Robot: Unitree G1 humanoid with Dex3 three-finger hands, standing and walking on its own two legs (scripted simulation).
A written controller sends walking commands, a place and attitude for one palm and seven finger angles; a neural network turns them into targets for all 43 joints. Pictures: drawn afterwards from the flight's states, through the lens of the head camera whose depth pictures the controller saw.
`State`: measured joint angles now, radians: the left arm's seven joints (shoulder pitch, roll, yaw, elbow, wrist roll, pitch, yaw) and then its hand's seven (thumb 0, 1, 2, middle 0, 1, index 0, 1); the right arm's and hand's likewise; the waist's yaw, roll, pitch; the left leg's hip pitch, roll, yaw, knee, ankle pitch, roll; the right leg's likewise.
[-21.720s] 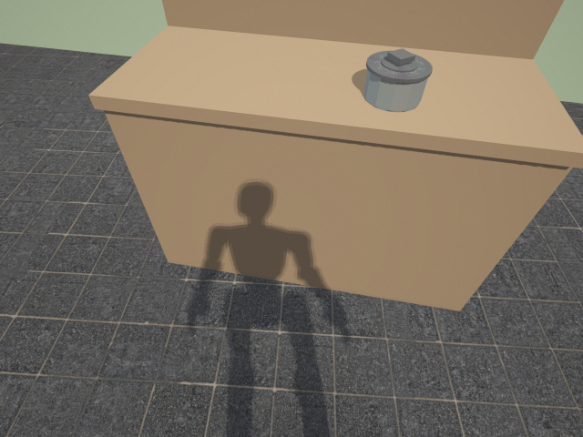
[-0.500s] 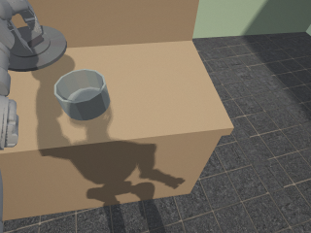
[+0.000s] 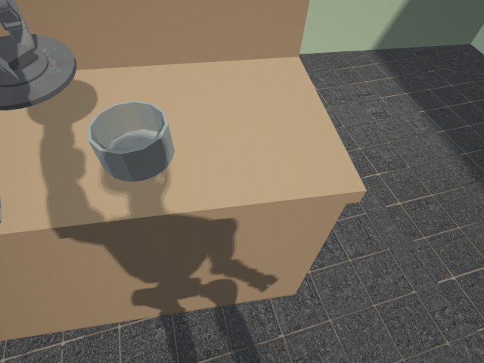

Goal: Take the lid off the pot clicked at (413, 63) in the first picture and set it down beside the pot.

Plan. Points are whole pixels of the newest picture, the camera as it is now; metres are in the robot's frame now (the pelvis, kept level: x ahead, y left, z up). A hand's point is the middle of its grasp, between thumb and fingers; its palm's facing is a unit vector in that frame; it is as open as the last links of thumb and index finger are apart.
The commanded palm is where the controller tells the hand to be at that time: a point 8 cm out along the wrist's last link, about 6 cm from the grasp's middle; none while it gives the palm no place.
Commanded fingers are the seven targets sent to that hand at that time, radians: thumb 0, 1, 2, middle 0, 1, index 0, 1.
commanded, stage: move the lid sideways beside the pot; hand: left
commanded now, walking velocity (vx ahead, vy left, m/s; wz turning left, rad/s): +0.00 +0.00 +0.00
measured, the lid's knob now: (7, 55) +0.51 +0.30 +0.24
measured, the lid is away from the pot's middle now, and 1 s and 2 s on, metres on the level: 0.12 0.23 0.24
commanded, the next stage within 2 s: lower the lid onto the table in 1.90 s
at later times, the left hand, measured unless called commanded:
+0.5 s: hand out of the picture +0.46 +0.35 +0.26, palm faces -0.29 -0.19 -0.94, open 8.7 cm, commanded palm +0.49 +0.36 +0.34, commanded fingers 0.00 0.61 0.93 -0.75 -1.18 -0.67 -1.11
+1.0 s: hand out of the picture +0.45 +0.40 +0.25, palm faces -0.24 -0.28 -0.93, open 8.7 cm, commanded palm +0.49 +0.41 +0.34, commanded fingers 0.00 0.61 0.93 -0.75 -1.18 -0.67 -1.11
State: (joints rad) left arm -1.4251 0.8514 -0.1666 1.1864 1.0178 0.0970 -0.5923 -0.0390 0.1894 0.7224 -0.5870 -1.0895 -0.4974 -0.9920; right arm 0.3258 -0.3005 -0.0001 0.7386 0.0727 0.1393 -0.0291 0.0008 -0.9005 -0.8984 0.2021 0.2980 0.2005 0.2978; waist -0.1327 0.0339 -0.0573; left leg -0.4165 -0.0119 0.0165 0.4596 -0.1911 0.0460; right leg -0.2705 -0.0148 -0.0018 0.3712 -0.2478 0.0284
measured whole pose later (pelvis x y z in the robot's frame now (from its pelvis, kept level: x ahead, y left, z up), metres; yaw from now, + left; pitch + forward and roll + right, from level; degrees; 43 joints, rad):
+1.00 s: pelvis +0.02 +0.00 +0.00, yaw -1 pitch +11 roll -2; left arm -1.46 1.14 -0.06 1.30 1.06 0.07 -0.61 -0.04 0.19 0.72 -0.58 -1.09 -0.49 -0.99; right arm 0.32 -0.32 0.04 0.73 0.10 0.16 -0.05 0.00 -0.90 -0.90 0.20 0.30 0.20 0.30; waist -0.14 0.02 -0.01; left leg -0.45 0.01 0.02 0.50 -0.24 0.04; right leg -0.29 0.01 0.00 0.36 -0.26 0.03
